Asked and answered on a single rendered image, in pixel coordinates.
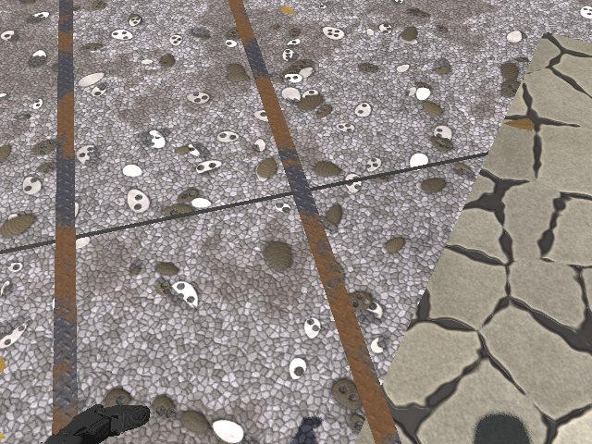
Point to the left robot hand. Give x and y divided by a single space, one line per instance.
98 423

